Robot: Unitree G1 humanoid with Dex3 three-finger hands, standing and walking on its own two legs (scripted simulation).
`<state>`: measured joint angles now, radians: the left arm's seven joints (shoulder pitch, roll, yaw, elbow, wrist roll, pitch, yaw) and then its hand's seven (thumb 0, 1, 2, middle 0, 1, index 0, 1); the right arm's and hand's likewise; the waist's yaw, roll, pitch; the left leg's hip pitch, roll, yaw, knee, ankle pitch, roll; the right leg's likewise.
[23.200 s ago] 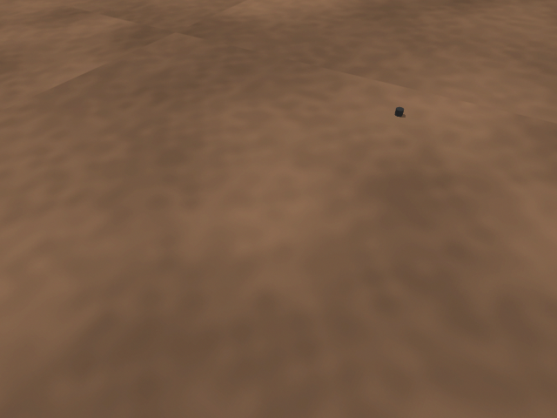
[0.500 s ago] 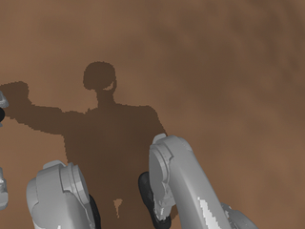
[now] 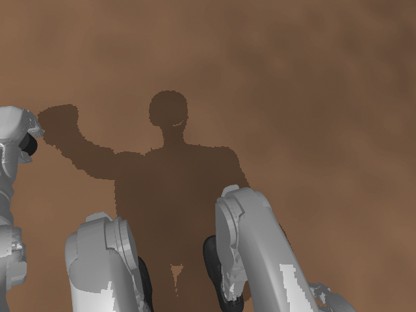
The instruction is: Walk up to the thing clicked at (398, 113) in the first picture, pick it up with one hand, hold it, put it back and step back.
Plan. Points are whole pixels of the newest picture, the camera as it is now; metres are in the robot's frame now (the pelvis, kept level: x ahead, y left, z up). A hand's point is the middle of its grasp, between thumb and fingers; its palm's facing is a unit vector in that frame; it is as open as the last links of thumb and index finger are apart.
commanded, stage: lift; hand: left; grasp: from above
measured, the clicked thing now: (18, 142) +0.48 +0.33 -0.18
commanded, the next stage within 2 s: hold in 1.64 s
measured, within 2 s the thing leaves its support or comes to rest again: neither
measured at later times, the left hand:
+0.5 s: hand out of the picture +0.40 +0.33 -0.03, palm faces -0.44 -0.12 -0.89, open 6.8 cm
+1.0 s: hand out of the picture +0.33 +0.31 +0.18, palm faces -0.42 -0.15 -0.90, open 6.9 cm
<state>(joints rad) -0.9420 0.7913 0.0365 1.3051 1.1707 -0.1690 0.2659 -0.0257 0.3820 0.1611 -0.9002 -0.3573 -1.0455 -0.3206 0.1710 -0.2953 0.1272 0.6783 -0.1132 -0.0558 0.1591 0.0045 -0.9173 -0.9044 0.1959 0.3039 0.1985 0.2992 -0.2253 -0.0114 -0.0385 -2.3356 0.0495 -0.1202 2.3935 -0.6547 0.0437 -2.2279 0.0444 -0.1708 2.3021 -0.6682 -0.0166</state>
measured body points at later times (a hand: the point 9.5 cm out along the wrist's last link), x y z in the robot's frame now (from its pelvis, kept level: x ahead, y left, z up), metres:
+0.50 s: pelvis -0.01 +0.00 +0.08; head +0.19 +0.06 +0.48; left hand +0.42 +0.33 +0.02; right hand +0.11 -0.26 -0.04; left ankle +0.08 +0.12 -0.30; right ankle +0.10 -0.10 -0.30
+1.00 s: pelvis +0.01 +0.01 +0.26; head +0.12 +0.04 +0.70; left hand +0.35 +0.31 +0.23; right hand +0.16 -0.24 +0.15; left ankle +0.08 +0.12 -0.30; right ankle +0.10 -0.10 -0.30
